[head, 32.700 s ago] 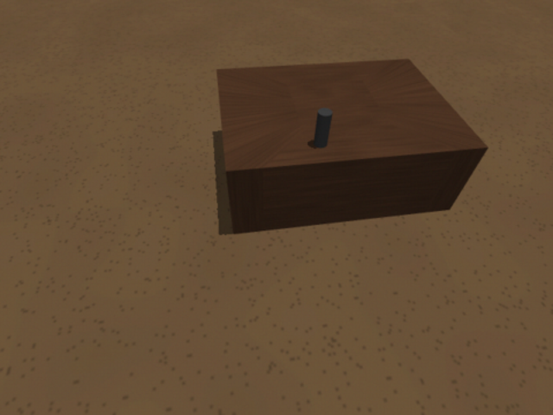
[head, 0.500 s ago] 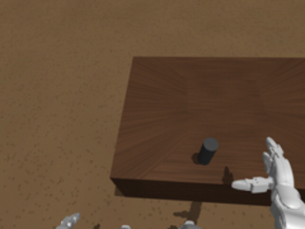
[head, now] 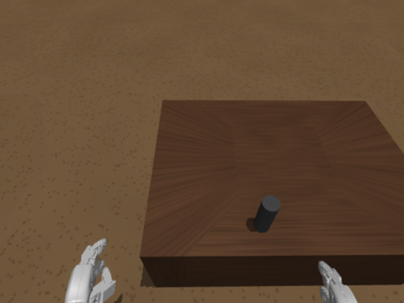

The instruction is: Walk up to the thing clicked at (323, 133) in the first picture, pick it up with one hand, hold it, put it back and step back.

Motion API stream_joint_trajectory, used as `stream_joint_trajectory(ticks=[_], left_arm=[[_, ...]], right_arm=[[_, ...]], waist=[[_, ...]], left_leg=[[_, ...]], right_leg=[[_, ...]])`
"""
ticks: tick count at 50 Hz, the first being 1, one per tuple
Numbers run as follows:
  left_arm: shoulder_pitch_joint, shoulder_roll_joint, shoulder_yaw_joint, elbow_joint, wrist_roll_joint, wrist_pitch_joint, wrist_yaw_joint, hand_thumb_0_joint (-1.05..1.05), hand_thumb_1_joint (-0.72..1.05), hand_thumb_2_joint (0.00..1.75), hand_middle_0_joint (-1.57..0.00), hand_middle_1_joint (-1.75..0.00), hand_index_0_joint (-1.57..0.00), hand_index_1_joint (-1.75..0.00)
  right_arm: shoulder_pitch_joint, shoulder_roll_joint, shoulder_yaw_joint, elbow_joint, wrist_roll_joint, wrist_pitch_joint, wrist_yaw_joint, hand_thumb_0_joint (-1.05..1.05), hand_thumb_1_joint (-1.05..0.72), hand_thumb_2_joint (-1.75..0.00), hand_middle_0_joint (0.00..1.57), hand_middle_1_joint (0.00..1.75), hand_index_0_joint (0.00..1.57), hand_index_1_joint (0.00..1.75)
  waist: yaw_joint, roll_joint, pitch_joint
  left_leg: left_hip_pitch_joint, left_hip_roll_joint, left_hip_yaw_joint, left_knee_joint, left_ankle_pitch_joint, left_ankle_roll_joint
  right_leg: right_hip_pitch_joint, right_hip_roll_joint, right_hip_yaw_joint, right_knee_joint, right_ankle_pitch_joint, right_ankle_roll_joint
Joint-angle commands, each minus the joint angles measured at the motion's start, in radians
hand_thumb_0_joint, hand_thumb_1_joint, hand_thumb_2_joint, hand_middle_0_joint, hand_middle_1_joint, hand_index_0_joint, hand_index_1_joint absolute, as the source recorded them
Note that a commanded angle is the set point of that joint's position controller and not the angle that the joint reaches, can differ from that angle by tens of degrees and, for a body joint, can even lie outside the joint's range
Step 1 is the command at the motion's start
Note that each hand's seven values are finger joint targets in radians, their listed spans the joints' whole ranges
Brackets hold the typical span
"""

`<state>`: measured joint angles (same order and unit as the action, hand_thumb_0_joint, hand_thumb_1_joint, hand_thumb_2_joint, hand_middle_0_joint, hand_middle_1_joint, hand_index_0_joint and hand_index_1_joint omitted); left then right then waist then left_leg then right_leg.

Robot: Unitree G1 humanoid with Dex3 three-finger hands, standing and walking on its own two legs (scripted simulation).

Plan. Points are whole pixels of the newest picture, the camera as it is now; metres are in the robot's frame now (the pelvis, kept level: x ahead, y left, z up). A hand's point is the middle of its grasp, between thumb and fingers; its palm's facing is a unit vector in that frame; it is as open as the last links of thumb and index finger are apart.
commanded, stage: home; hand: right
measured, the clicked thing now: (265, 214) +0.45 -0.19 -0.25
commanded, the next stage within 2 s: none
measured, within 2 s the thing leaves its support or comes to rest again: neither
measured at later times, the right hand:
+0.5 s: hand out of the picture +0.16 -0.18 -0.05, palm faces +0.04 +0.98 -0.20, open 17.3 cm
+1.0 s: hand out of the picture +0.16 -0.20 -0.05, palm faces +0.04 +0.98 -0.21, open 17.2 cm
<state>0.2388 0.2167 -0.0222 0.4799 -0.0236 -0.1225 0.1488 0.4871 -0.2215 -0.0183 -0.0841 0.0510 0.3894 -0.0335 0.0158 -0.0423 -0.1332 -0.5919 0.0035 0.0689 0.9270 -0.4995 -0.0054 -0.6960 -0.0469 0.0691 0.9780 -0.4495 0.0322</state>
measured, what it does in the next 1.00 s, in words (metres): stands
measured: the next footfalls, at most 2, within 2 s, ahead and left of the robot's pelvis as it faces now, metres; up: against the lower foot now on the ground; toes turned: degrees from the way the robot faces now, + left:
none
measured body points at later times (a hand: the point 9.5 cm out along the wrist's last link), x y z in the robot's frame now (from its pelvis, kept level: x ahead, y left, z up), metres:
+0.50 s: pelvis -0.01 -0.01 +0.00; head +0.02 -0.01 +0.45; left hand +0.15 +0.24 -0.07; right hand +0.15 -0.23 -0.03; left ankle -0.02 +0.12 -0.68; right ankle +0.02 -0.14 -0.68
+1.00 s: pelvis +0.00 -0.02 +0.00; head +0.02 -0.03 +0.45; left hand +0.16 +0.22 -0.06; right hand +0.16 -0.25 -0.03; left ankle -0.02 +0.12 -0.68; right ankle +0.02 -0.14 -0.68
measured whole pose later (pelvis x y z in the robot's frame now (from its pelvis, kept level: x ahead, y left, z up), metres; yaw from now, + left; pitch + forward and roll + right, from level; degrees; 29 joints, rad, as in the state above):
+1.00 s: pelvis +0.00 -0.02 +0.00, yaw +1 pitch +10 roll +3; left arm 0.28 0.21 -0.03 0.52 0.00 -0.23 0.17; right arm 0.50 -0.22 -0.03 -0.15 0.04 0.47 -0.02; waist 0.03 -0.05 -0.15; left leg -0.61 0.01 0.05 0.94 -0.50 -0.03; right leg -0.73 -0.05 0.05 1.02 -0.47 0.01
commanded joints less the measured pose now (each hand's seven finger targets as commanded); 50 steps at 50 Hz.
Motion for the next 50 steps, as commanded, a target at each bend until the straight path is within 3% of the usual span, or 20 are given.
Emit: stream_joint_trajectory(ticks=[1, 5, 14, 18, 19, 34, 41, 45, 47, 48, 50], left_arm=[[-0.046, 0.127, 0.049, -0.152, 0.005, -0.077, 0.020, 0.00, 0.90, 0.90, -0.20, -0.30, -0.20, -0.30], [-0.048, 0.118, 0.042, -0.149, 0.006, -0.094, 0.022, 0.00, 0.90, 0.90, -0.20, -0.30, -0.20, -0.30], [-0.036, 0.128, 0.050, -0.139, 0.011, -0.123, 0.032, 0.00, 0.90, 0.90, -0.20, -0.30, -0.20, -0.30], [-0.038, 0.132, 0.052, -0.138, 0.012, -0.132, 0.035, 0.00, 0.90, 0.90, -0.20, -0.30, -0.20, -0.30], [-0.039, 0.130, 0.051, -0.132, 0.012, -0.136, 0.035, 0.00, 0.90, 0.90, -0.20, -0.30, -0.20, -0.30], [-0.033, 0.122, 0.048, -0.111, 0.019, -0.158, 0.045, 0.00, 0.90, 0.90, -0.20, -0.30, -0.20, -0.30], [-0.038, 0.123, 0.050, -0.109, 0.018, -0.160, 0.041, 0.00, 0.90, 0.90, -0.20, -0.30, -0.20, -0.30], [-0.031, 0.124, 0.048, -0.111, 0.019, -0.162, 0.040, 0.00, 0.90, 0.90, -0.20, -0.30, -0.20, -0.30], [-0.022, 0.125, 0.050, -0.112, 0.019, -0.159, 0.040, 0.00, 0.90, 0.90, -0.20, -0.30, -0.20, -0.30], [-0.028, 0.123, 0.049, -0.110, 0.019, -0.160, 0.040, 0.00, 0.90, 0.90, -0.20, -0.30, -0.20, -0.30], [-0.027, 0.123, 0.047, -0.112, 0.019, -0.161, 0.043, 0.00, 0.90, 0.90, -0.20, -0.30, -0.20, -0.30]], right_arm=[[0.005, -0.105, -0.070, -0.166, 0.001, -0.019, 0.002, 0.00, 0.52, -0.07, 0.06, 0.06, 0.06, 0.06], [0.007, -0.108, -0.079, -0.188, 0.002, -0.012, 0.003, 0.00, 0.52, -0.07, 0.06, 0.06, 0.06, 0.06], [0.000, -0.103, -0.083, -0.211, 0.001, -0.004, 0.005, 0.00, 0.51, -0.08, 0.06, 0.06, 0.06, 0.06], [-0.008, -0.091, -0.071, -0.218, 0.001, 0.001, 0.007, 0.00, 0.51, -0.08, 0.06, 0.06, 0.06, 0.06], [-0.018, -0.097, -0.077, -0.224, 0.002, 0.002, 0.007, 0.00, 0.51, -0.08, 0.06, 0.06, 0.06, 0.06], [-0.007, -0.094, -0.074, -0.252, -0.005, 0.023, 0.008, 0.00, 0.51, -0.08, 0.06, 0.06, 0.06, 0.06], [-0.010, -0.096, -0.072, -0.255, -0.012, 0.028, 0.010, 0.00, 0.50, -0.08, 0.06, 0.06, 0.06, 0.06], [0.000, -0.104, -0.080, -0.255, -0.013, 0.030, 0.009, 0.00, 0.51, -0.08, 0.06, 0.06, 0.06, 0.06], [-0.003, -0.085, -0.059, -0.256, -0.009, 0.028, 0.011, 0.00, 0.49, -0.09, 0.06, 0.06, 0.06, 0.06], [0.011, -0.092, -0.069, -0.248, -0.011, 0.031, 0.008, 0.00, 0.50, -0.08, 0.06, 0.06, 0.06, 0.06], [-0.011, -0.085, -0.067, -0.249, -0.006, 0.029, 0.010, 0.00, 0.49, -0.09, 0.06, 0.06, 0.06, 0.06]], waist=[[0.032, 0.053, -0.092], [0.011, 0.037, -0.097], [0.020, 0.036, -0.105], [0.029, 0.029, -0.096], [0.019, 0.013, -0.076], [0.028, 0.000, -0.125], [0.014, -0.027, -0.097], [0.018, -0.023, -0.119], [0.026, -0.013, -0.128], [0.017, -0.017, -0.131], [0.027, -0.010, -0.116]], left_leg=[[0.008, -0.004, -0.033, -0.194, 0.230, -0.012], [0.007, -0.010, -0.022, -0.177, 0.242, -0.008], [-0.004, -0.016, -0.020, -0.164, 0.233, -0.007], [-0.032, -0.026, -0.010, -0.157, 0.183, -0.001], [-0.043, -0.027, -0.007, -0.161, 0.148, 0.001], [-0.026, -0.030, -0.002, -0.136, 0.231, -0.001], [-0.042, -0.037, 0.013, -0.130, 0.176, 0.006], [-0.033, -0.037, 0.016, -0.121, 0.209, 0.006], [-0.023, -0.035, 0.016, -0.118, 0.239, 0.003], [-0.020, -0.035, 0.015, -0.116, 0.247, 0.003], [-0.027, -0.036, 0.017, -0.123, 0.224, 0.002]], right_leg=[[0.122, 0.048, -0.056, -0.109, 0.170, -0.055], [0.114, 0.047, -0.055, -0.110, 0.182, -0.052], [0.117, 0.044, -0.057, -0.104, 0.171, -0.051], [0.117, 0.036, -0.047, -0.118, 0.138, -0.049], [0.107, 0.035, -0.044, -0.130, 0.110, -0.046], [0.136, 0.035, -0.039, -0.110, 0.192, -0.045], [0.131, 0.026, -0.021, -0.146, 0.161, -0.033], [0.144, 0.026, -0.020, -0.139, 0.198, -0.034], [0.151, 0.027, -0.020, -0.130, 0.227, -0.037], [0.152, 0.027, -0.021, -0.128, 0.237, -0.036], [0.145, 0.027, -0.019, -0.134, 0.209, -0.038]])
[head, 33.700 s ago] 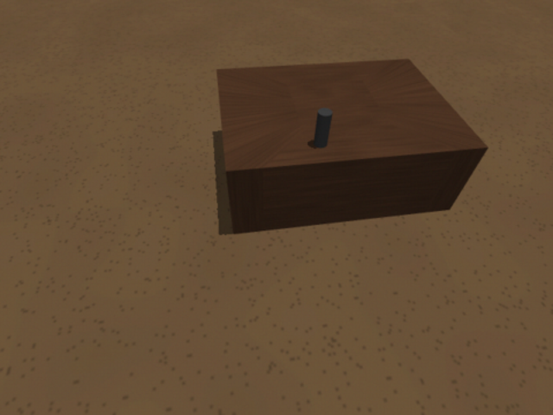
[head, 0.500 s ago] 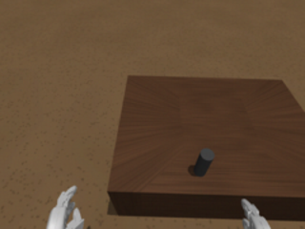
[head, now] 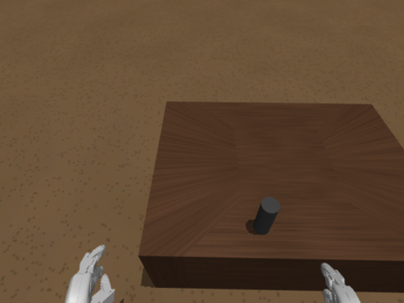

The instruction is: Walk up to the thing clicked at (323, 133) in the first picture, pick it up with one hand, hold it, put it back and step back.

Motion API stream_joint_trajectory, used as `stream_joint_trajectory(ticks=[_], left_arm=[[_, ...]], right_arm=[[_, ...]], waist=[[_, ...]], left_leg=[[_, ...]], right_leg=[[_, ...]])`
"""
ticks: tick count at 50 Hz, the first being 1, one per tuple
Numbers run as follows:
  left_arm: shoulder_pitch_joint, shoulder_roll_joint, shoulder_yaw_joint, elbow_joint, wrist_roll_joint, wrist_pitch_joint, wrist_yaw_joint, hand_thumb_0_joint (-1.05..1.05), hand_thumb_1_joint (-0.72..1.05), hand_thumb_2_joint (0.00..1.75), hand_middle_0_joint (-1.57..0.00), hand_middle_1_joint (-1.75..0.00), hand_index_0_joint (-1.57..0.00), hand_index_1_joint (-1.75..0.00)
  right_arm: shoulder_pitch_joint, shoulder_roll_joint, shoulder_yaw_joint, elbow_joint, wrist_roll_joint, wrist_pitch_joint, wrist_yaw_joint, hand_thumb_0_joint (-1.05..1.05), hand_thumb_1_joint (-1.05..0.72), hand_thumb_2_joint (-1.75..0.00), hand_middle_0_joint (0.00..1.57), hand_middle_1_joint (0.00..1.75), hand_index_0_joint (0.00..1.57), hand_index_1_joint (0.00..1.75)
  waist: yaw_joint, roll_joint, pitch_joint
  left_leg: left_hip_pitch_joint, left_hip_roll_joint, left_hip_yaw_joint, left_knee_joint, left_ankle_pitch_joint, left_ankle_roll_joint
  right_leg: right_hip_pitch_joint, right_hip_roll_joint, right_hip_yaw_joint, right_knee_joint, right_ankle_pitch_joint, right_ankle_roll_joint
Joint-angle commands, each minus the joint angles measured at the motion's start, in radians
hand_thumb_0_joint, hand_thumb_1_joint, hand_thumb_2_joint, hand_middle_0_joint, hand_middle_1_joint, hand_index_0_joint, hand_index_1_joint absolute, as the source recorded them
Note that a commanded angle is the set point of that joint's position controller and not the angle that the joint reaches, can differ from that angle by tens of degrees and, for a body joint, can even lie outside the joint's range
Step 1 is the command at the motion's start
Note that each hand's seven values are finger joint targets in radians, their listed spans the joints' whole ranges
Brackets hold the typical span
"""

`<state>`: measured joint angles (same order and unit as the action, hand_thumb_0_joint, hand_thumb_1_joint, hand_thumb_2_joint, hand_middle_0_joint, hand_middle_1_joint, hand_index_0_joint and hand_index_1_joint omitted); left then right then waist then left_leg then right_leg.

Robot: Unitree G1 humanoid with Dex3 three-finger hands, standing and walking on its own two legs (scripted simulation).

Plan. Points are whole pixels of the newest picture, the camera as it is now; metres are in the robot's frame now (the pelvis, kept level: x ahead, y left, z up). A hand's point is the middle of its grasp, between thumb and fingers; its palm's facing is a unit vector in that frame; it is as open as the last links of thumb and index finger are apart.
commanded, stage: home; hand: right
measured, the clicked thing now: (265, 216) +0.45 -0.18 -0.25
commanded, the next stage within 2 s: stand in 1.20 s
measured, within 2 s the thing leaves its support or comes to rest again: neither
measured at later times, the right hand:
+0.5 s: hand out of the picture +0.16 -0.17 -0.05, palm faces +0.06 +0.98 -0.20, open 17.1 cm
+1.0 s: hand out of the picture +0.15 -0.19 -0.07, palm faces -0.01 +0.95 -0.31, open 17.1 cm
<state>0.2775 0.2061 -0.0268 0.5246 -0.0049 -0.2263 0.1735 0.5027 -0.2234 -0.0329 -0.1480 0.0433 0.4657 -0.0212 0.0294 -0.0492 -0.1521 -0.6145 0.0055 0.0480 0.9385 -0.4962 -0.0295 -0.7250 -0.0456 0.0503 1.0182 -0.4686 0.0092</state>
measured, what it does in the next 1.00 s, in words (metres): stands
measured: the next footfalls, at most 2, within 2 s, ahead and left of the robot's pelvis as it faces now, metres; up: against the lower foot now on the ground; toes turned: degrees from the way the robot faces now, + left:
none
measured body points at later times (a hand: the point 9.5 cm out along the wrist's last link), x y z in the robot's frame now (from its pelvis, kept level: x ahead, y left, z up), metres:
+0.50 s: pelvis +0.00 +0.01 +0.00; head +0.02 +0.00 +0.45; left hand +0.16 +0.25 -0.06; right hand +0.15 -0.23 -0.03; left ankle -0.02 +0.14 -0.68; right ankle +0.02 -0.12 -0.68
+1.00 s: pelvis -0.01 +0.01 +0.01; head +0.01 +0.00 +0.46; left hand +0.15 +0.26 -0.08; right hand +0.15 -0.24 -0.05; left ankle -0.02 +0.14 -0.68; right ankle +0.02 -0.12 -0.68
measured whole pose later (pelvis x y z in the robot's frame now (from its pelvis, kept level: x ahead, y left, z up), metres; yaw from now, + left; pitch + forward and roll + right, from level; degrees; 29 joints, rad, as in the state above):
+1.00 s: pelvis -0.01 +0.01 +0.01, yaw -1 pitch +4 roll +1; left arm 0.20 0.26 -0.01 0.70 0.08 -0.10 0.07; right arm 0.32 -0.28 0.01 0.27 -0.05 0.16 -0.02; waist -0.01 0.00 -0.04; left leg -0.50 0.03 0.03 0.91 -0.48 -0.02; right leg -0.59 -0.02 0.03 0.94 -0.43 0.01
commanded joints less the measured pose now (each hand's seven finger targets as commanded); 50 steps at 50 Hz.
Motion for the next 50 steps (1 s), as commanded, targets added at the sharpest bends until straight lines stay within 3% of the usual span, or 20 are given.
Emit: stream_joint_trajectory(ticks=[1, 10, 18, 19, 23, 27, 30, 32, 34, 36, 41, 42, 44, 45, 46, 47, 48, 50], left_arm=[[-0.065, 0.130, 0.051, -0.153, 0.000, -0.057, 0.016, 0.00, 0.90, 0.90, -0.20, -0.30, -0.20, -0.30], [-0.076, 0.133, 0.051, -0.156, -0.001, -0.061, 0.016, 0.00, 0.90, 0.90, -0.20, -0.30, -0.20, -0.30], [-0.067, 0.129, 0.049, -0.156, 0.001, -0.058, 0.022, 0.00, 0.90, 0.90, -0.20, -0.30, -0.20, -0.30], [-0.068, 0.130, 0.048, -0.156, 0.001, -0.059, 0.023, 0.00, 0.90, 0.90, -0.20, -0.30, -0.20, -0.30], [-0.076, 0.131, 0.049, -0.154, 0.002, -0.059, 0.024, 0.00, 0.90, 0.90, -0.20, -0.30, -0.20, -0.30], [-0.059, 0.134, 0.053, -0.147, 0.003, -0.058, 0.024, 0.00, 0.90, 0.90, -0.20, -0.30, -0.20, -0.30], [-0.060, 0.132, 0.052, -0.150, 0.003, -0.053, 0.024, 0.00, 0.90, 0.90, -0.20, -0.30, -0.20, -0.30], [-0.067, 0.130, 0.050, -0.145, 0.003, -0.051, 0.022, 0.00, 0.90, 0.90, -0.20, -0.30, -0.20, -0.30], [-0.064, 0.129, 0.049, -0.147, 0.001, -0.050, 0.021, 0.00, 0.90, 0.90, -0.20, -0.30, -0.20, -0.30], [-0.076, 0.132, 0.049, -0.149, 0.002, -0.052, 0.021, 0.00, 0.90, 0.90, -0.20, -0.30, -0.20, -0.30], [-0.072, 0.133, 0.052, -0.154, 0.003, -0.053, 0.022, 0.00, 0.90, 0.90, -0.20, -0.30, -0.20, -0.30], [-0.076, 0.129, 0.046, -0.153, 0.003, -0.051, 0.021, 0.00, 0.90, 0.90, -0.20, -0.30, -0.20, -0.30], [-0.077, 0.127, 0.047, -0.150, 0.004, -0.052, 0.021, 0.00, 0.90, 0.90, -0.20, -0.30, -0.20, -0.30], [-0.181, 0.295, 0.100, 0.076, 0.121, 0.058, -0.039, 0.00, 0.90, 0.90, -0.20, -0.31, -0.20, -0.31], [-0.131, 0.267, 0.106, 0.078, 0.117, 0.099, -0.075, 0.00, 0.90, 0.90, -0.20, -0.31, -0.20, -0.31], [-0.112, 0.268, 0.113, 0.062, 0.114, 0.120, -0.092, 0.00, 0.90, 0.90, -0.20, -0.31, -0.20, -0.31], [-0.104, 0.262, 0.117, 0.087, 0.097, 0.126, -0.110, 0.00, 0.90, 0.90, -0.20, -0.31, -0.20, -0.31], [-0.092, 0.253, 0.105, 0.142, 0.075, 0.135, -0.148, 0.00, 0.90, 0.90, -0.20, -0.31, -0.20, -0.31]], right_arm=[[-0.014, -0.102, -0.071, -0.188, -0.002, -0.046, -0.004, 0.00, 0.51, -0.08, 0.06, 0.06, 0.06, 0.06], [-0.036, -0.093, -0.058, -0.190, -0.002, -0.050, -0.001, 0.00, 0.48, -0.09, 0.06, 0.06, 0.06, 0.06], [-0.014, -0.107, -0.073, -0.193, 0.001, -0.054, -0.003, 0.00, 0.47, -0.10, 0.06, 0.07, 0.06, 0.07], [-0.008, -0.089, -0.055, -0.179, 0.006, -0.053, -0.001, 0.00, 0.48, -0.09, 0.06, 0.06, 0.06, 0.06], [-0.020, -0.098, -0.059, -0.182, 0.004, -0.057, -0.003, 0.00, 0.46, -0.10, 0.06, 0.07, 0.06, 0.07], [0.002, -0.104, -0.074, -0.183, 0.000, -0.058, -0.005, 0.00, 0.45, -0.11, 0.06, 0.07, 0.06, 0.07], [-0.009, -0.092, -0.060, -0.176, 0.002, -0.055, -0.003, 0.00, 0.45, -0.11, 0.06, 0.07, 0.06, 0.07], [-0.017, -0.100, -0.069, -0.166, 0.002, -0.053, -0.005, 0.00, 0.47, -0.10, 0.06, 0.07, 0.06, 0.07], [0.000, -0.107, -0.071, -0.168, -0.001, -0.054, -0.003, 0.00, 0.45, -0.11, 0.06, 0.07, 0.06, 0.07], [-0.039, -0.091, -0.051, -0.178, 0.004, -0.055, -0.001, 0.00, 0.46, -0.10, 0.06, 0.07, 0.06, 0.07], [-0.017, -0.106, -0.066, -0.176, 0.000, -0.057, -0.004, 0.00, 0.47, -0.10, 0.06, 0.07, 0.06, 0.07], [-0.027, -0.094, -0.052, -0.172, 0.004, -0.056, -0.003, 0.00, 0.47, -0.10, 0.06, 0.07, 0.06, 0.07], [-0.021, -0.102, -0.063, -0.174, 0.002, -0.060, -0.005, 0.00, 0.46, -0.10, 0.06, 0.07, 0.06, 0.07], [-0.233, -0.237, -0.074, 0.177, -0.129, -0.289, -0.030, 0.00, 0.54, -0.04, 0.05, 0.05, 0.05, 0.05], [-0.200, -0.245, -0.090, 0.355, -0.098, -0.365, -0.024, 0.00, 0.50, -0.08, 0.06, 0.06, 0.06, 0.06], [-0.174, -0.278, -0.084, 0.378, -0.116, -0.410, -0.021, 0.00, 0.48, -0.09, 0.06, 0.06, 0.06, 0.06], [-0.184, -0.281, -0.075, 0.415, -0.135, -0.436, -0.018, 0.00, 0.56, -0.04, 0.05, 0.05, 0.05, 0.05], [-0.264, -0.272, -0.064, 0.491, -0.117, -0.452, -0.004, 0.00, 0.57, -0.04, 0.05, 0.05, 0.05, 0.05]], waist=[[0.003, -0.007, -0.110], [0.004, -0.026, -0.060], [0.009, 0.003, -0.106], [0.011, 0.013, -0.081], [0.011, -0.001, -0.072], [0.005, 0.008, -0.122], [0.018, 0.023, -0.127], [0.012, 0.008, -0.087], [0.006, 0.011, -0.106], [0.015, -0.008, -0.050], [0.009, 0.011, -0.088], [0.016, 0.000, -0.062], [0.008, -0.004, -0.061], [-0.058, 0.138, 0.070], [-0.042, 0.195, 0.012], [-0.030, 0.209, 0.029], [-0.026, 0.197, 0.034], [-0.005, 0.148, 0.053]], left_leg=[[0.004, -0.037, 0.034, -0.137, 0.232, 0.027], [-0.029, -0.039, 0.036, -0.144, 0.142, 0.030], [-0.003, -0.034, 0.024, -0.150, 0.205, 0.025], [-0.012, -0.036, 0.029, -0.152, 0.180, 0.024], [-0.017, -0.033, 0.022, -0.156, 0.169, 0.025], [0.011, -0.034, 0.027, -0.133, 0.267, 0.023], [0.018, -0.032, 0.022, -0.139, 0.295, 0.018], [0.009, -0.029, 0.021, -0.153, 0.255, 0.018], [0.015, -0.030, 0.020, -0.149, 0.268, 0.020], [-0.020, -0.032, 0.021, -0.161, 0.186, 0.024], [0.001, -0.032, 0.020, -0.157, 0.224, 0.022], [-0.014, -0.030, 0.020, -0.161, 0.193, 0.023], [-0.014, -0.031, 0.018, -0.166, 0.166, 0.025], [0.231, 0.047, -0.093, -0.239, 0.199, 0.087], [0.278, 0.090, -0.172, -0.270, 0.188, 0.115], [0.221, 0.138, -0.252, -0.315, 0.187, 0.134], [0.240, 0.162, -0.269, -0.328, 0.241, 0.128], [0.180, 0.159, -0.229, -0.327, 0.190, 0.108]], right_leg=[[0.176, 0.029, -0.004, -0.170, 0.237, -0.015], [0.150, 0.023, 0.003, -0.199, 0.145, -0.011], [0.161, 0.034, -0.016, -0.160, 0.195, -0.020], [0.146, 0.033, -0.013, -0.170, 0.173, -0.020], [0.145, 0.033, -0.017, -0.165, 0.160, -0.019], [0.176, 0.033, -0.013, -0.152, 0.262, -0.020], [0.176, 0.035, -0.016, -0.140, 0.280, -0.024], [0.158, 0.036, -0.020, -0.152, 0.237, -0.023], [0.170, 0.036, -0.021, -0.152, 0.249, -0.023], [0.144, 0.033, -0.019, -0.171, 0.175, -0.019], [0.156, 0.035, -0.019, -0.159, 0.210, -0.022], [0.145, 0.034, -0.021, -0.165, 0.180, -0.021], [0.140, 0.035, -0.022, -0.167, 0.153, -0.020], [0.149, 0.021, 0.010, -0.176, 0.336, -0.063], [0.167, 0.028, -0.016, -0.164, 0.288, -0.057], [0.177, 0.020, -0.029, -0.130, 0.260, -0.045], [0.197, 0.029, -0.030, -0.137, 0.255, -0.048], [0.315, 0.027, -0.026, -0.248, 0.196, -0.058]])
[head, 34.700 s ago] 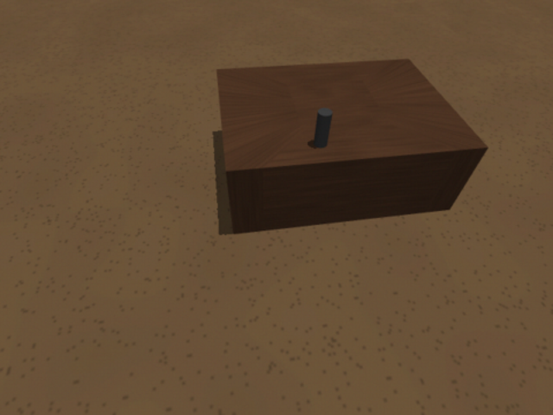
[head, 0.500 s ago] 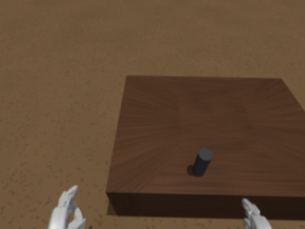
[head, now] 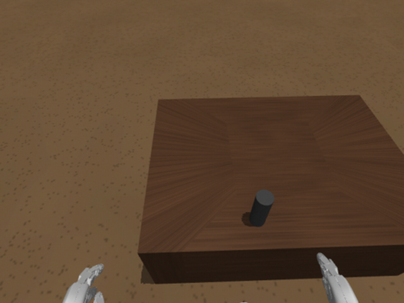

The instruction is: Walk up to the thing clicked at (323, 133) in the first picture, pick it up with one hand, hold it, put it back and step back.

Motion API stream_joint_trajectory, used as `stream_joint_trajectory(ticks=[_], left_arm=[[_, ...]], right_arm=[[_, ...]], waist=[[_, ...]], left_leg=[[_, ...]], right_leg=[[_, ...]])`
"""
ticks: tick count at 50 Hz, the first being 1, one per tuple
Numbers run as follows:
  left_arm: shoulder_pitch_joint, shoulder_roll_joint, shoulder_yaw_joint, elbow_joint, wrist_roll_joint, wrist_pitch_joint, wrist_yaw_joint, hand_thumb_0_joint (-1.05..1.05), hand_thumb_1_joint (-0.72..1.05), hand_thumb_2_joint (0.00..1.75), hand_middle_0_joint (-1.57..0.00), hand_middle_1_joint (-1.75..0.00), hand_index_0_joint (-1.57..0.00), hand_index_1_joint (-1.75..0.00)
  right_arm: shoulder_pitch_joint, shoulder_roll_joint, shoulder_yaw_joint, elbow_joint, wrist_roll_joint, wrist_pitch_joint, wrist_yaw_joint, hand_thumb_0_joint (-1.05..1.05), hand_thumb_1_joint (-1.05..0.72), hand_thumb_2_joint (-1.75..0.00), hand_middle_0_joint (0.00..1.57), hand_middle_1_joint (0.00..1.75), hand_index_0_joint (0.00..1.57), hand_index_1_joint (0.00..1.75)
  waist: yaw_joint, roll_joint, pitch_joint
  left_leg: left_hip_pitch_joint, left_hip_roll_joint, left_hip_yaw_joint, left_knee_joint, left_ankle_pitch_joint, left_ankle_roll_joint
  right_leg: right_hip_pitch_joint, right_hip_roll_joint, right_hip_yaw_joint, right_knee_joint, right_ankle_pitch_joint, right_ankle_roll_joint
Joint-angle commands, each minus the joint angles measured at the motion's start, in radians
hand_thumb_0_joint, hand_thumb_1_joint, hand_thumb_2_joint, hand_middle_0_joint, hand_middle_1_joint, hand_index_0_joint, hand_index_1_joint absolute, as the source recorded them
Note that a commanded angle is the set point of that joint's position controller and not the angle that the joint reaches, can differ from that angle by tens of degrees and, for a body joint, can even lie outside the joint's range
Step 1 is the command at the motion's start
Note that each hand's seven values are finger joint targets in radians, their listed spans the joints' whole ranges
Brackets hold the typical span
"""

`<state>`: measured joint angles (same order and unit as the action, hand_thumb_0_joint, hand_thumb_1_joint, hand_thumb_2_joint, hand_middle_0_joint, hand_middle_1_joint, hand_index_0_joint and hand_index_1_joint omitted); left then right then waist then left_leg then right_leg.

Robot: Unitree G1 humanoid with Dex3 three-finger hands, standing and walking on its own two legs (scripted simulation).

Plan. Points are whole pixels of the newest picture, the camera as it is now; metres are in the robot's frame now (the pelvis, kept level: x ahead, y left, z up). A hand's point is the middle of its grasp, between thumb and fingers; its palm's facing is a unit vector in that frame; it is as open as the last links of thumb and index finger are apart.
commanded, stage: home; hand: right
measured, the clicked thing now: (260, 209) +0.46 -0.18 -0.26
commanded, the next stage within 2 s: stand in 0.20 s
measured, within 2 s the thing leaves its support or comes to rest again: neither
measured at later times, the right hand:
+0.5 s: hand out of the picture +0.05 -0.27 -0.11, palm faces -0.02 +0.93 -0.36, open 15.2 cm
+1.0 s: hand out of the picture +0.03 -0.25 -0.11, palm faces -0.03 +0.94 -0.33, open 7.5 cm
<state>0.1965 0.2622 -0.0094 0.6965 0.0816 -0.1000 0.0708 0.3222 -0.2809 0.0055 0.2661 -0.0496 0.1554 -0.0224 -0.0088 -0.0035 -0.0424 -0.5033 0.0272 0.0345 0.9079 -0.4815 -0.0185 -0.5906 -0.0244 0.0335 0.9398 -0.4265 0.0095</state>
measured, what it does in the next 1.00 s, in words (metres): rises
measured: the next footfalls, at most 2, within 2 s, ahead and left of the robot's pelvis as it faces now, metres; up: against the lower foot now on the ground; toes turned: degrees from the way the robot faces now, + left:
none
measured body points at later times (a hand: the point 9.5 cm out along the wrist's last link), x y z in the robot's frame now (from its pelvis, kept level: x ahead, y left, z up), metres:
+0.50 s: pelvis +0.00 -0.02 +0.05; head +0.00 -0.02 +0.50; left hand +0.08 +0.26 -0.09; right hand +0.05 -0.32 -0.09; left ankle -0.01 +0.14 -0.69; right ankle +0.03 -0.13 -0.69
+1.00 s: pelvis -0.01 +0.00 +0.05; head -0.02 -0.01 +0.50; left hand +0.03 +0.29 -0.08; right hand +0.03 -0.30 -0.09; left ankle -0.01 +0.14 -0.69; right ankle +0.03 -0.13 -0.69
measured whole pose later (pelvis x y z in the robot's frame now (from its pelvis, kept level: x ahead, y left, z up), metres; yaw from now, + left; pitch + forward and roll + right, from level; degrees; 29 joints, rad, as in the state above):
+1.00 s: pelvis -0.01 +0.00 +0.05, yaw +0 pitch -4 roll +0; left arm 0.15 0.33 0.02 1.18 0.02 0.00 -0.01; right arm 0.19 -0.32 0.00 1.10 -0.03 -0.01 -0.02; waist 0.00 0.00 0.06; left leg -0.11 0.04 0.03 0.39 -0.21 -0.03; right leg -0.18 -0.01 0.01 0.40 -0.15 0.01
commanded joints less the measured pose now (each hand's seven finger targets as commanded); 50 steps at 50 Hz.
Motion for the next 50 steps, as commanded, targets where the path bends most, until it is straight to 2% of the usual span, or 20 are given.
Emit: stream_joint_trajectory(ticks=[1, 4, 8, 10, 12, 15, 17, 18, 20, 22, 25, 27, 33, 37, 38, 40, 42, 46, 47, 50], left_arm=[[-0.027, 0.205, 0.092, -0.014, -0.018, 0.012, -0.059, 0.00, 0.90, 0.90, -0.20, -0.31, -0.20, -0.31], [-0.041, 0.205, 0.093, 0.040, -0.022, 0.022, -0.072, 0.00, 0.90, 0.90, -0.20, -0.31, -0.20, -0.31], [-0.059, 0.238, 0.098, 0.103, -0.028, 0.033, -0.062, 0.00, 0.90, 0.90, -0.20, -0.31, -0.20, -0.31], [-0.079, 0.251, 0.099, 0.127, -0.031, 0.040, -0.060, 0.00, 0.90, 0.90, -0.20, -0.31, -0.20, -0.31], [-0.092, 0.256, 0.099, 0.150, -0.036, 0.046, -0.057, 0.00, 0.90, 0.90, -0.20, -0.31, -0.20, -0.31], [-0.074, 0.259, 0.097, 0.201, -0.044, 0.055, -0.055, 0.00, 0.90, 0.90, -0.20, -0.31, -0.20, -0.31], [-0.081, 0.264, 0.096, 0.229, -0.047, 0.061, -0.056, 0.00, 0.90, 0.90, -0.20, -0.30, -0.20, -0.30], [-0.085, 0.258, 0.094, 0.243, -0.049, 0.065, -0.057, 0.00, 0.90, 0.90, -0.20, -0.30, -0.20, -0.30], [-0.073, 0.248, 0.089, 0.274, -0.052, 0.071, -0.058, 0.00, 0.90, 0.90, -0.20, -0.30, -0.20, -0.30], [-0.083, 0.256, 0.089, 0.300, -0.052, 0.075, -0.059, 0.00, 0.90, 0.90, -0.20, -0.30, -0.20, -0.30], [-0.091, 0.249, 0.082, 0.330, -0.055, 0.075, -0.062, 0.00, 0.90, 0.90, -0.20, -0.30, -0.20, -0.30], [-0.105, 0.257, 0.083, 0.346, -0.055, 0.077, -0.063, 0.00, 0.90, 0.90, -0.20, -0.30, -0.20, -0.30], [-0.112, 0.250, 0.075, 0.389, -0.054, 0.081, -0.068, 0.00, 0.90, 0.90, -0.20, -0.30, -0.20, -0.30], [-0.123, 0.257, 0.070, 0.405, -0.056, 0.082, -0.072, 0.00, 0.90, 0.90, -0.20, -0.30, -0.20, -0.30], [-0.127, 0.257, 0.070, 0.407, -0.058, 0.082, -0.071, 0.00, 0.90, 0.90, -0.20, -0.30, -0.20, -0.30], [-0.126, 0.252, 0.066, 0.414, -0.059, 0.086, -0.074, 0.00, 0.90, 0.90, -0.20, -0.30, -0.20, -0.30], [-0.117, 0.256, 0.065, 0.420, -0.060, 0.085, -0.073, 0.00, 0.90, 0.90, -0.20, -0.30, -0.20, -0.30], [-0.109, 0.265, 0.059, 0.426, -0.058, 0.081, -0.070, 0.00, 0.90, 0.90, -0.20, -0.30, -0.20, -0.30], [-0.117, 0.263, 0.058, 0.424, -0.057, 0.079, -0.069, 0.00, 0.90, 0.90, -0.20, -0.30, -0.20, -0.30], [-0.109, 0.265, 0.054, 0.427, -0.061, 0.078, -0.067, 0.00, 0.90, 0.90, -0.20, -0.30, -0.20, -0.30]], right_arm=[[-0.104, -0.201, -0.099, 0.112, -0.009, -0.142, -0.003, 0.00, 0.58, -0.03, 0.05, 0.05, 0.05, 0.05], [-0.091, -0.178, -0.086, 0.226, 0.010, -0.162, -0.007, 0.00, 0.51, -0.07, 0.05, 0.06, 0.05, 0.06], [-0.098, -0.159, -0.082, 0.344, 0.006, -0.177, -0.011, 0.00, 0.54, -0.06, 0.05, 0.05, 0.05, 0.05], [-0.099, -0.163, -0.077, 0.402, 0.006, -0.181, -0.011, 0.00, 0.50, -0.08, 0.06, 0.06, 0.06, 0.06], [-0.083, -0.179, -0.075, 0.457, 0.008, -0.186, -0.011, 0.00, 0.49, -0.08, 0.06, 0.06, 0.06, 0.06], [-0.095, -0.197, -0.072, 0.529, 0.011, -0.188, -0.012, 0.00, 0.50, -0.08, 0.06, 0.06, 0.06, 0.06], [-0.080, -0.199, -0.066, 0.574, 0.012, -0.187, -0.015, 0.00, 0.34, -0.24, 0.20, 0.22, 0.20, 0.22], [-0.085, -0.210, -0.063, 0.594, 0.014, -0.190, -0.015, 0.00, 0.26, -0.32, 0.20, 0.30, 0.20, 0.30], [-0.114, -0.215, -0.061, 0.626, 0.016, -0.191, -0.016, 0.00, 0.10, -0.48, 0.20, 0.30, 0.20, 0.30], [-0.100, -0.208, -0.055, 0.658, 0.017, -0.191, -0.017, 0.00, -0.06, -0.64, 0.20, 0.30, 0.20, 0.30], [-0.107, -0.216, -0.052, 0.694, 0.019, -0.192, -0.018, 0.00, -0.30, -0.88, 0.20, 0.30, 0.20, 0.30], [-0.112, -0.217, -0.049, 0.714, 0.019, -0.190, -0.017, 0.00, -0.46, -0.90, 0.20, 0.30, 0.20, 0.30], [-0.134, -0.232, -0.047, 0.747, 0.020, -0.189, -0.014, 0.00, -0.90, -0.90, 0.20, 0.30, 0.20, 0.30], [-0.129, -0.239, -0.047, 0.769, 0.020, -0.189, -0.013, 0.00, -0.90, -0.90, 0.20, 0.30, 0.20, 0.30], [-0.130, -0.238, -0.046, 0.769, 0.020, -0.190, -0.012, 0.00, -0.90, -0.90, 0.20, 0.30, 0.20, 0.30], [-0.138, -0.241, -0.045, 0.773, 0.019, -0.187, -0.010, 0.00, -0.90, -0.90, 0.20, 0.30, 0.20, 0.30], [-0.147, -0.242, -0.047, 0.773, 0.020, -0.189, -0.009, 0.00, -0.90, -0.90, 0.20, 0.30, 0.20, 0.30], [-0.155, -0.245, -0.046, 0.778, 0.024, -0.186, -0.004, 0.00, -0.90, -0.90, 0.20, 0.30, 0.20, 0.30], [-0.150, -0.241, -0.046, 0.781, 0.024, -0.187, -0.004, 0.00, -0.90, -0.90, 0.20, 0.30, 0.20, 0.30], [-0.156, -0.247, -0.045, 0.787, 0.026, -0.186, -0.002, 0.00, -0.90, -0.90, 0.20, 0.30, 0.20, 0.30]], waist=[[0.014, 0.064, -0.052], [-0.004, -0.012, -0.071], [-0.013, -0.110, -0.058], [-0.016, -0.112, -0.023], [-0.024, -0.079, -0.016], [-0.008, -0.054, 0.003], [-0.012, -0.047, 0.006], [-0.009, -0.022, 0.022], [0.012, 0.006, 0.030], [0.003, -0.003, 0.043], [0.004, 0.014, 0.049], [0.005, 0.014, 0.074], [0.012, 0.022, 0.081], [0.007, 0.009, 0.120], [0.005, 0.015, 0.104], [0.008, 0.020, 0.128], [0.010, 0.013, 0.092], [0.008, -0.014, 0.099], [0.003, -0.015, 0.073], [0.006, 0.002, 0.089]], left_leg=[[0.063, 0.097, -0.162, -0.278, 0.173, 0.073], [0.141, 0.053, -0.085, -0.230, 0.266, 0.035], [0.201, 0.027, -0.053, -0.236, 0.205, 0.027], [0.247, 0.027, -0.052, -0.279, 0.190, 0.030], [0.278, 0.041, -0.058, -0.326, 0.249, 0.031], [0.308, 0.055, -0.066, -0.376, 0.301, 0.029], [0.299, 0.060, -0.066, -0.424, 0.313, 0.022], [0.308, 0.073, -0.078, -0.450, 0.339, 0.023], [0.317, 0.079, -0.081, -0.480, 0.329, 0.021], [0.314, 0.086, -0.084, -0.514, 0.306, 0.019], [0.314, 0.090, -0.081, -0.537, 0.315, 0.018], [0.307, 0.085, -0.079, -0.551, 0.286, 0.014], [0.319, 0.093, -0.087, -0.584, 0.238, 0.022], [0.312, 0.091, -0.090, -0.609, 0.186, 0.024], [0.316, 0.099, -0.095, -0.613, 0.202, 0.028], [0.286, 0.095, -0.096, -0.631, 0.129, 0.028], [0.312, 0.104, -0.102, -0.632, 0.156, 0.032], [0.327, 0.091, -0.093, -0.615, 0.166, 0.034], [0.348, 0.097, -0.090, -0.614, 0.207, 0.035], [0.336, 0.097, -0.093, -0.619, 0.208, 0.036]], right_leg=[[0.197, 0.008, 0.019, -0.207, 0.192, -0.064], [0.237, -0.027, 0.077, -0.265, 0.322, -0.077], [0.270, -0.087, 0.163, -0.400, 0.300, -0.090], [0.244, -0.091, 0.169, -0.461, 0.228, -0.083], [0.275, -0.087, 0.150, -0.476, 0.268, -0.076], [0.330, -0.078, 0.128, -0.515, 0.303, -0.062], [0.380, -0.077, 0.119, -0.535, 0.309, -0.061], [0.388, -0.068, 0.103, -0.527, 0.320, -0.059], [0.410, -0.062, 0.087, -0.549, 0.302, -0.052], [0.425, -0.058, 0.085, -0.568, 0.266, -0.050], [0.456, -0.067, 0.085, -0.583, 0.300, -0.048], [0.445, -0.065, 0.086, -0.604, 0.247, -0.044], [0.447, -0.067, 0.082, -0.629, 0.205, -0.039], [0.412, -0.064, 0.087, -0.648, 0.157, -0.034], [0.434, -0.065, 0.081, -0.635, 0.192, -0.036], [0.414, -0.061, 0.081, -0.642, 0.147, -0.032], [0.430, -0.066, 0.081, -0.631, 0.180, -0.037], [0.402, -0.075, 0.091, -0.655, 0.139, -0.029], [0.413, -0.079, 0.092, -0.648, 0.183, -0.031], [0.413, -0.078, 0.089, -0.649, 0.194, -0.026]])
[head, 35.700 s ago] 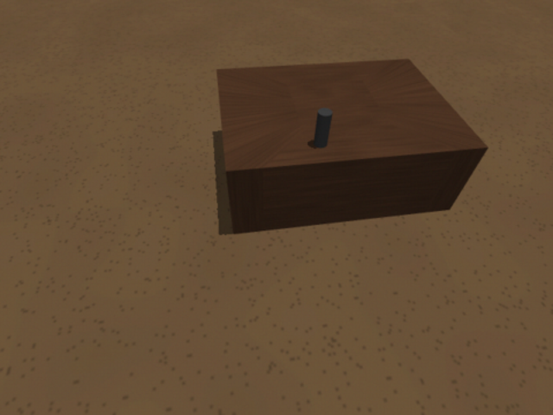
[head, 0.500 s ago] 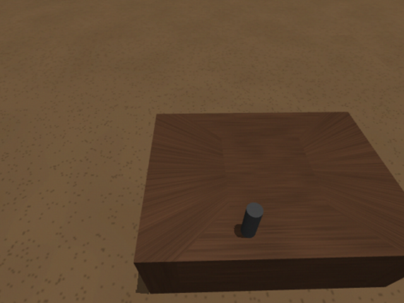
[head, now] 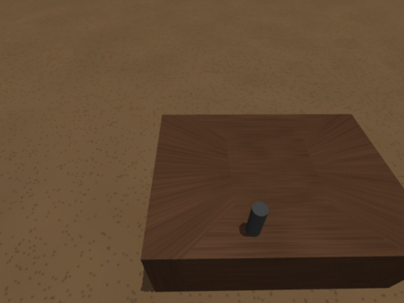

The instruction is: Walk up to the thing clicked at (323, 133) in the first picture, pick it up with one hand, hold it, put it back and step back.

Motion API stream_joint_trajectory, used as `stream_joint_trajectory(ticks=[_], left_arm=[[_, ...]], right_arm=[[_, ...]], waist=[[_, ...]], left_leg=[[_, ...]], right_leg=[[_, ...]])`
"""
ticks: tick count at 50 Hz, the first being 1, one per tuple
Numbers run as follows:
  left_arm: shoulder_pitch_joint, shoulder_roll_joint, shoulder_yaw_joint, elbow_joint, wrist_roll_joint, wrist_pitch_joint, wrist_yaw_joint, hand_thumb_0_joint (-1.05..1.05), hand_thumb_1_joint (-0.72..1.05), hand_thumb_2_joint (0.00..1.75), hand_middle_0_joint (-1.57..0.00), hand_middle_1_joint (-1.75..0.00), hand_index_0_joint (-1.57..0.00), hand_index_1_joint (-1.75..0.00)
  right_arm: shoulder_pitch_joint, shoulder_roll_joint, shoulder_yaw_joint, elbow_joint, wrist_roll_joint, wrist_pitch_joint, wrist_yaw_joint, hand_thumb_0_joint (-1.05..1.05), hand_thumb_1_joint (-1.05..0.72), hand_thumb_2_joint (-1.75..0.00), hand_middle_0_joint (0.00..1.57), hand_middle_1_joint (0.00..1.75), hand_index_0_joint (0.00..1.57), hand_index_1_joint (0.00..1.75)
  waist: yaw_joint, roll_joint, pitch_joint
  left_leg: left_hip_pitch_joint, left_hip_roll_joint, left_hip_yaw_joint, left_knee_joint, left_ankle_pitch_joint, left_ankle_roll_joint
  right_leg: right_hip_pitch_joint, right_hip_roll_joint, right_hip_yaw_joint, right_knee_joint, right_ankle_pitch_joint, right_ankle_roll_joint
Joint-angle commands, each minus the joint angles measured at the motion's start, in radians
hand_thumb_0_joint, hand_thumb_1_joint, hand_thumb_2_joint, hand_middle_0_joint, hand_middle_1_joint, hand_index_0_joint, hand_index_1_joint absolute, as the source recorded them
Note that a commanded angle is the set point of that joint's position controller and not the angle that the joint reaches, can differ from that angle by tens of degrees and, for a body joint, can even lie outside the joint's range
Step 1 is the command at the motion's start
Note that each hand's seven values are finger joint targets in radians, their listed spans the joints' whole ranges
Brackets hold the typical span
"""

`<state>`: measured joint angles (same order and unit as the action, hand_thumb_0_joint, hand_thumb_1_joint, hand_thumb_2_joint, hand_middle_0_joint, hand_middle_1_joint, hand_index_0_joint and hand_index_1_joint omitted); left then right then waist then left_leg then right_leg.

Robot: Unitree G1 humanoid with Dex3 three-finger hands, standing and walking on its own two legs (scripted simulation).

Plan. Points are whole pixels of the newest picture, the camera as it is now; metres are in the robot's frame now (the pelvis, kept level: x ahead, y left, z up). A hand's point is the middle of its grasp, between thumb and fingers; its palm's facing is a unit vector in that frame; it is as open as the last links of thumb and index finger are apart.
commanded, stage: stand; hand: right
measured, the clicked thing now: (256, 220) +0.47 -0.18 -0.31
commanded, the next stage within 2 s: step back in 1.82 s
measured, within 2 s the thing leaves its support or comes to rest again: neither
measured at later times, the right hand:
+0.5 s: hand out of the picture +0.08 -0.24 -0.16, palm faces -0.02 +0.94 -0.35, open 7.3 cm
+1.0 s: hand out of the picture +0.08 -0.24 -0.15, palm faces -0.02 +0.94 -0.35, open 7.3 cm
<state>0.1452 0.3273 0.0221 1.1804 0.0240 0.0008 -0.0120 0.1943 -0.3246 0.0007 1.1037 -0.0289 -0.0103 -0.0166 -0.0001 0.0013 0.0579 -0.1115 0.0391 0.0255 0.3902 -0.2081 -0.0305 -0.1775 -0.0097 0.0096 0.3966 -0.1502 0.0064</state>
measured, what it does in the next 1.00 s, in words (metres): stands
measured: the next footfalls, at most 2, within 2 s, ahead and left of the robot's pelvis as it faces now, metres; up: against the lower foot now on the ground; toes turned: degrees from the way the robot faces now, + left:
none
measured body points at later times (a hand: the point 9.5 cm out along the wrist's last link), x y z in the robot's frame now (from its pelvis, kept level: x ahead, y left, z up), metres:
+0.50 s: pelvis +0.02 +0.01 +0.00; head +0.02 +0.01 +0.45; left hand +0.09 +0.30 -0.14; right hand +0.08 -0.29 -0.13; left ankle +0.01 +0.14 -0.74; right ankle +0.05 -0.12 -0.74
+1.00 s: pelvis +0.02 +0.01 +0.00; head +0.02 +0.01 +0.45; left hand +0.09 +0.31 -0.13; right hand +0.08 -0.29 -0.13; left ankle +0.01 +0.14 -0.74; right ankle +0.05 -0.12 -0.74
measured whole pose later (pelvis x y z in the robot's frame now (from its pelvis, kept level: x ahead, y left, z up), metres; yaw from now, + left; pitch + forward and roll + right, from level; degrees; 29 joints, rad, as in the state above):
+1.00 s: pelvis +0.02 +0.01 +0.00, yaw +0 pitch -3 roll +0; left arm 0.11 0.34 0.00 1.16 0.01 -0.01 -0.01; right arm 0.14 -0.35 0.00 1.13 -0.02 -0.01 -0.01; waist -0.01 0.00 0.05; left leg -0.07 0.02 0.03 0.33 -0.20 -0.02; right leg -0.14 -0.02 0.01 0.34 -0.15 0.02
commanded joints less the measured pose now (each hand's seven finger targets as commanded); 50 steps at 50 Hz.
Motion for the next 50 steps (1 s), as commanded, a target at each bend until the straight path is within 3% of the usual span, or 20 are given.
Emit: stream_joint_trajectory(ticks=[1, 2, 9, 11, 17, 19, 29, 34, 44, 46, 50], left_arm=[[-0.054, 0.202, 0.022, -0.055, -0.005, -0.023, 0.015, 0.00, 0.90, 0.90, -0.20, -0.30, -0.20, -0.30], [-0.048, 0.203, 0.020, -0.053, -0.004, -0.022, 0.016, 0.00, 0.90, 0.90, -0.20, -0.30, -0.20, -0.30], [-0.044, 0.199, 0.015, -0.052, -0.005, -0.025, 0.017, 0.00, 0.90, 0.90, -0.20, -0.30, -0.20, -0.30], [-0.042, 0.204, 0.015, -0.050, -0.006, -0.026, 0.017, 0.00, 0.90, 0.90, -0.20, -0.30, -0.20, -0.30], [-0.055, 0.204, 0.012, -0.057, -0.009, -0.028, 0.018, 0.00, 0.90, 0.90, -0.20, -0.30, -0.20, -0.30], [-0.053, 0.205, 0.012, -0.059, -0.011, -0.027, 0.019, 0.00, 0.90, 0.90, -0.20, -0.30, -0.20, -0.30], [-0.062, 0.209, 0.012, -0.064, -0.011, -0.028, 0.021, 0.00, 0.90, 0.90, -0.20, -0.30, -0.20, -0.30], [-0.068, 0.211, 0.013, -0.064, -0.012, -0.025, 0.019, 0.00, 0.90, 0.90, -0.20, -0.30, -0.20, -0.30], [-0.078, 0.226, 0.016, -0.074, -0.012, -0.032, 0.021, 0.00, 0.90, 0.90, -0.20, -0.30, -0.20, -0.30], [-0.080, 0.222, 0.013, -0.073, -0.012, -0.030, 0.021, 0.00, 0.90, 0.90, -0.20, -0.30, -0.20, -0.30], [-0.064, 0.220, 0.014, -0.072, -0.013, -0.029, 0.019, 0.00, 0.90, 0.90, -0.20, -0.30, -0.20, -0.30]], right_arm=[[-0.026, -0.204, -0.038, -0.047, 0.004, -0.021, -0.008, 0.00, -0.90, -0.90, 0.20, 0.30, 0.20, 0.30], [-0.041, -0.205, -0.039, -0.049, 0.006, -0.020, -0.007, 0.00, -0.90, -0.90, 0.20, 0.30, 0.20, 0.30], [-0.051, -0.215, -0.035, -0.042, 0.009, -0.022, -0.005, 0.00, -0.90, -0.90, 0.20, 0.30, 0.20, 0.30], [-0.047, -0.214, -0.035, -0.037, 0.010, -0.022, -0.006, 0.00, -0.90, -0.90, 0.20, 0.30, 0.20, 0.30], [-0.052, -0.219, -0.033, -0.031, 0.012, -0.022, -0.006, 0.00, -0.90, -0.90, 0.20, 0.30, 0.20, 0.30], [-0.059, -0.224, -0.034, -0.031, 0.013, -0.024, -0.007, 0.00, -0.90, -0.90, 0.20, 0.30, 0.20, 0.30], [-0.078, -0.232, -0.037, -0.027, 0.015, -0.022, -0.006, 0.00, -0.90, -0.90, 0.20, 0.30, 0.20, 0.30], [-0.085, -0.232, -0.036, -0.025, 0.012, -0.022, -0.004, 0.00, -0.90, -0.90, 0.20, 0.30, 0.20, 0.30], [-0.089, -0.232, -0.040, -0.029, 0.015, -0.021, 0.000, 0.00, -0.90, -0.90, 0.20, 0.30, 0.20, 0.30], [-0.091, -0.228, -0.038, -0.026, 0.014, -0.018, 0.001, 0.00, -0.90, -0.90, 0.20, 0.30, 0.20, 0.30], [-0.099, -0.237, -0.040, -0.027, 0.014, -0.018, 0.003, 0.00, -0.90, -0.90, 0.20, 0.30, 0.20, 0.30]], waist=[[-0.002, -0.008, -0.007], [0.002, -0.016, -0.001], [-0.001, 0.007, -0.023], [-0.001, -0.004, -0.045], [-0.005, 0.001, -0.045], [-0.002, 0.008, -0.072], [-0.001, -0.007, -0.082], [0.001, 0.010, -0.048], [-0.008, -0.008, -0.079], [-0.007, -0.010, -0.050], [0.000, 0.010, -0.062]], left_leg=[[-0.066, 0.087, -0.085, -0.110, -0.082, 0.048], [-0.056, 0.082, -0.082, -0.103, -0.093, 0.047], [-0.064, 0.092, -0.086, -0.116, -0.050, 0.050], [-0.034, 0.098, -0.084, -0.115, 0.005, 0.049], [-0.036, 0.096, -0.079, -0.117, 0.043, 0.045], [-0.013, 0.101, -0.077, -0.111, 0.110, 0.044], [0.025, 0.102, -0.074, -0.107, 0.156, 0.042], [-0.013, 0.100, -0.076, -0.132, 0.085, 0.041], [0.013, 0.100, -0.077, -0.124, 0.117, 0.040], [-0.001, 0.097, -0.076, -0.129, 0.062, 0.041], [-0.005, 0.098, -0.079, -0.136, 0.051, 0.044]], right_leg=[[0.001, -0.094, 0.113, -0.102, -0.085, -0.024], [-0.022, -0.093, 0.115, -0.111, -0.119, -0.023], [0.029, -0.095, 0.102, -0.086, -0.016, -0.019], [0.037, -0.102, 0.102, -0.078, 0.034, -0.023], [0.056, -0.105, 0.097, -0.083, 0.085, -0.018], [0.078, -0.111, 0.093, -0.068, 0.138, -0.021], [0.079, -0.116, 0.083, -0.081, 0.176, -0.018], [0.078, -0.114, 0.086, -0.097, 0.121, -0.018], [0.090, -0.121, 0.085, -0.097, 0.150, -0.020], [0.066, -0.118, 0.088, -0.113, 0.097, -0.018], [0.078, -0.119, 0.087, -0.112, 0.095, -0.024]])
